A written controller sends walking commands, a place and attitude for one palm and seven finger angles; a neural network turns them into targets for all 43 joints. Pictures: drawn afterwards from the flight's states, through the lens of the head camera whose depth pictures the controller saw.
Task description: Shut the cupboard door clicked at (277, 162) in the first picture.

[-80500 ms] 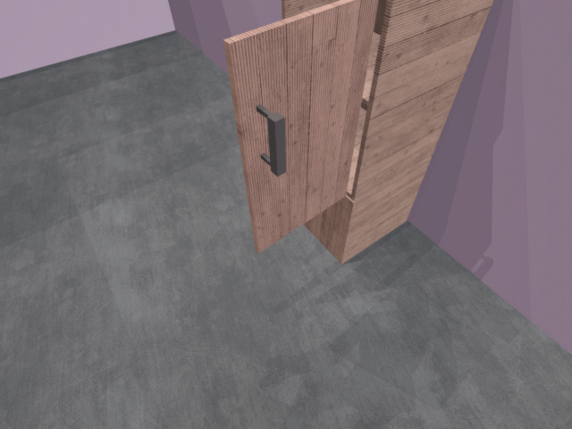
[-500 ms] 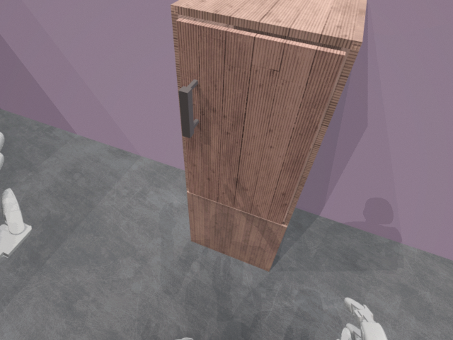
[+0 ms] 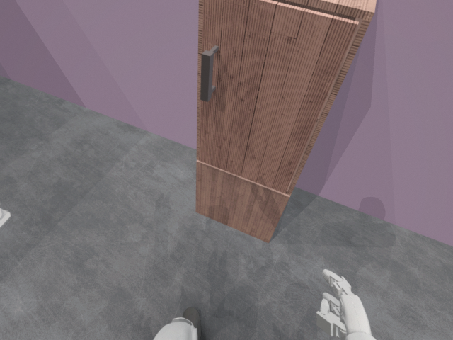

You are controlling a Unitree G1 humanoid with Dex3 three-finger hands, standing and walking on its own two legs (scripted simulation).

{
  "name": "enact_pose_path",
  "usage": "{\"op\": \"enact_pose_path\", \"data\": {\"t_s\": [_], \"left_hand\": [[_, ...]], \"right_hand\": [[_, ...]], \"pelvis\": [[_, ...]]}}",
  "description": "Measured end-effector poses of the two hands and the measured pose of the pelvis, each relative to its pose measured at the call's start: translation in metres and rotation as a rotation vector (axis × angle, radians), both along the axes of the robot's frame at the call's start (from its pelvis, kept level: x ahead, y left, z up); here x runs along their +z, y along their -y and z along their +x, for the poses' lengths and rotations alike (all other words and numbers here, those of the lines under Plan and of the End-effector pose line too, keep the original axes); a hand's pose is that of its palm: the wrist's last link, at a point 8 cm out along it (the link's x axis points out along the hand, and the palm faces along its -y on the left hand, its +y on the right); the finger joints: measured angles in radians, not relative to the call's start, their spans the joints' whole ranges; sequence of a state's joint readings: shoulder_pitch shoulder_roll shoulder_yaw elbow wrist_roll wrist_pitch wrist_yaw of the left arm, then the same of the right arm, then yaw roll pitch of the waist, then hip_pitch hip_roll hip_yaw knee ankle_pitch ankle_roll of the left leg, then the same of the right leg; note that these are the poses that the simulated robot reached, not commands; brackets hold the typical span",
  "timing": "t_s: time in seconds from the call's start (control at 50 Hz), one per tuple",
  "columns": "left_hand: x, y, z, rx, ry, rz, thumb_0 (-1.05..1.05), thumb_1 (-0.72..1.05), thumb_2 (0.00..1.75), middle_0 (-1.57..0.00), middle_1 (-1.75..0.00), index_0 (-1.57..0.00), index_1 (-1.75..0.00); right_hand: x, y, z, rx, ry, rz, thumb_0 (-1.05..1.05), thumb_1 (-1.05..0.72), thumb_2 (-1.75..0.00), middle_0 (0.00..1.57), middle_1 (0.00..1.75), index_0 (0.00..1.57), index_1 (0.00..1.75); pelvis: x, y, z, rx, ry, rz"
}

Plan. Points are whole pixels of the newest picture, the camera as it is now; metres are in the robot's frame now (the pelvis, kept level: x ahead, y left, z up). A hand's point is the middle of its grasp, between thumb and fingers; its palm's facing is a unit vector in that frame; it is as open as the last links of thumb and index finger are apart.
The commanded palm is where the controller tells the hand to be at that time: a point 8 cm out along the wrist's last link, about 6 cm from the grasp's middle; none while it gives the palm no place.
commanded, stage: stop stepping back and stand still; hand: left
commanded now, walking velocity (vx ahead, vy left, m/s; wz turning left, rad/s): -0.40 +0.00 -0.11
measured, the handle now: (210, 73) +0.74 +0.13 +0.08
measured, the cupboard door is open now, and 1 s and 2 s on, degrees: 0 0 0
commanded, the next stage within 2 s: let the arm hang, fingers relaxed in 0.98 s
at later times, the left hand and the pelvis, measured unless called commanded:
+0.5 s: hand out of the picture +0.07 +0.26 +0.21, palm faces +0.31 -0.82 -0.48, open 7.4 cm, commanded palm +0.03 +0.32 +0.20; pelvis -0.14 +0.03 +0.02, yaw -5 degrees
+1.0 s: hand out of the picture +0.03 +0.33 +0.22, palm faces +0.42 -0.79 -0.45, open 7.4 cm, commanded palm -0.01 +0.36 +0.20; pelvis -0.18 +0.07 +0.03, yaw -4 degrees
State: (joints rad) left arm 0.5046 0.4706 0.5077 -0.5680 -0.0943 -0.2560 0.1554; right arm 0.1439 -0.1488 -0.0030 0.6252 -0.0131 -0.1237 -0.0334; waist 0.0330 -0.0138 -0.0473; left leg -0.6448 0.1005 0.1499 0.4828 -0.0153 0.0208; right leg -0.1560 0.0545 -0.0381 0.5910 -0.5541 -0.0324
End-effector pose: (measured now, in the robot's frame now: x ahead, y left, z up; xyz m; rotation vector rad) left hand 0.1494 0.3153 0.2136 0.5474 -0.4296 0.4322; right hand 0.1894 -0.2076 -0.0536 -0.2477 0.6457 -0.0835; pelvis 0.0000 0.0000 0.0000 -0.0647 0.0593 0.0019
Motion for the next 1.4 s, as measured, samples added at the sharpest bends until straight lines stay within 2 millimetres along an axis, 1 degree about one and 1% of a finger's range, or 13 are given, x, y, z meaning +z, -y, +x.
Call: {"op": "enact_pose_path", "data": {"t_s": [0.1, 0.3, 0.46, 0.58, 0.66, 0.8, 0.94, 1.06, 1.12, 1.18, 1.3, 1.34, 1.4], "left_hand": [[0.003, 0.012, -0.023, -0.059, 0.012, -0.044, 0.02, 0.89, 0.90, -0.21, -0.31, -0.21, -0.30], [-0.009, -0.016, -0.024, -0.089, -0.088, -0.095, 0.01, 0.89, 0.90, -0.21, -0.31, -0.21, -0.30], [0.003, 0.012, -0.099, -0.172, -0.166, 0.009, 0.02, 0.89, 0.90, -0.21, -0.31, -0.21, -0.30], [0.020, -0.016, -0.136, -0.071, -0.052, 0.020, 0.01, 0.89, 0.90, -0.22, -0.31, -0.22, -0.30], [0.007, -0.038, -0.136, 0.009, -0.065, -0.087, 0.01, 0.89, 0.90, -0.21, -0.31, -0.21, -0.30], [-0.011, -0.041, -0.137, -0.102, -0.056, -0.117, 0.02, 0.89, 0.90, -0.21, -0.31, -0.21, -0.30], [0.016, -0.051, -0.153, -0.108, -0.045, 0.019, 0.02, 0.89, 0.90, -0.21, -0.31, -0.21, -0.30], [0.013, -0.049, -0.155, -0.012, -0.102, 0.027, 0.01, 0.89, 0.90, -0.21, -0.31, -0.21, -0.30], [-0.028, -0.043, -0.141, 0.007, -0.253, -0.025, 0.01, 0.90, 0.90, -0.20, -0.30, -0.20, -0.30], [-0.124, -0.031, -0.133, 0.007, -0.647, -0.200, 0.00, 0.90, 0.90, -0.19, -0.30, -0.20, -0.29], [-0.300, 0.038, -0.202, -0.045, -1.329, -0.531, 0.01, 0.91, 0.90, -0.19, -0.30, -0.20, -0.29], [-0.326, 0.056, -0.229, -0.030, -1.435, -0.651, 0.00, 0.93, 0.90, -0.20, -0.30, -0.20, -0.29], [-0.332, 0.048, -0.239, 0.026, -1.438, -0.695, -0.07, 1.01, 0.90, -0.21, -0.30, -0.21, -0.30]], "right_hand": [[0.001, -0.003, -0.039, -0.012, -0.065, -0.013, 0.02, -0.90, -0.90, 0.21, 0.30, 0.20, 0.30], [0.020, 0.004, -0.135, -0.186, -0.007, -0.028, 0.02, -0.90, -0.90, 0.21, 0.30, 0.20, 0.30], [0.011, 0.016, -0.219, -0.229, -0.090, -0.032, 0.02, -0.90, -0.90, 0.21, 0.30, 0.20, 0.30], [-0.003, 0.020, -0.262, -0.246, -0.195, -0.050, 0.02, -0.90, -0.90, 0.21, 0.30, 0.20, 0.30], [-0.001, 0.013, -0.272, -0.256, -0.173, -0.058, 0.02, -0.91, -0.90, 0.21, 0.30, 0.20, 0.30], [0.004, -0.016, -0.267, -0.246, -0.074, -0.096, 0.02, -0.91, -0.90, 0.21, 0.30, 0.20, 0.30], [0.010, -0.056, -0.263, -0.198, -0.073, 0.016, 0.02, -0.90, -0.90, 0.21, 0.30, 0.20, 0.30], [-0.010, -0.059, -0.252, -0.148, -0.114, 0.077, 0.02, -0.90, -0.90, 0.21, 0.30, 0.20, 0.30], [-0.030, -0.048, -0.245, -0.113, -0.144, 0.104, 0.02, -0.90, -0.90, 0.21, 0.30, 0.20, 0.30], [-0.049, -0.037, -0.244, -0.101, -0.218, 0.107, 0.01, -0.90, -0.90, 0.21, 0.30, 0.20, 0.30], [-0.056, -0.020, -0.278, -0.142, -0.369, 0.038, 0.01, -0.91, -0.90, 0.21, 0.30, 0.20, 0.29], [-0.050, -0.016, -0.297, -0.159, -0.441, 0.007, 0.01, -0.91, -0.90, 0.20, 0.30, 0.20, 0.29], [-0.042, -0.014, -0.326, -0.170, -0.561, -0.029, 0.01, -0.91, -0.90, 0.20, 0.30, 0.20, 0.29]], "pelvis": [[0.011, -0.008, -0.024, -0.046, 0.036, 0.031], [0.018, -0.031, -0.080, -0.083, 0.094, 0.038], [0.023, -0.029, -0.126, -0.087, 0.078, 0.042], [0.027, -0.036, -0.148, -0.095, 0.081, 0.058], [0.030, -0.048, -0.158, -0.086, 0.074, 0.067], [0.015, -0.077, -0.177, -0.067, 0.096, 0.058], [0.026, -0.076, -0.179, -0.076, 0.104, 0.040], [0.022, -0.065, -0.172, -0.080, 0.085, 0.042], [0.014, -0.060, -0.172, -0.067, 0.074, 0.045], [0.010, -0.063, -0.172, -0.039, 0.069, 0.057], [0.006, -0.062, -0.176, -0.035, 0.102, 0.073], [0.009, -0.059, -0.175, -0.032, 0.101, 0.069], [0.017, -0.053, -0.174, -0.022, 0.085, 0.056]]}}
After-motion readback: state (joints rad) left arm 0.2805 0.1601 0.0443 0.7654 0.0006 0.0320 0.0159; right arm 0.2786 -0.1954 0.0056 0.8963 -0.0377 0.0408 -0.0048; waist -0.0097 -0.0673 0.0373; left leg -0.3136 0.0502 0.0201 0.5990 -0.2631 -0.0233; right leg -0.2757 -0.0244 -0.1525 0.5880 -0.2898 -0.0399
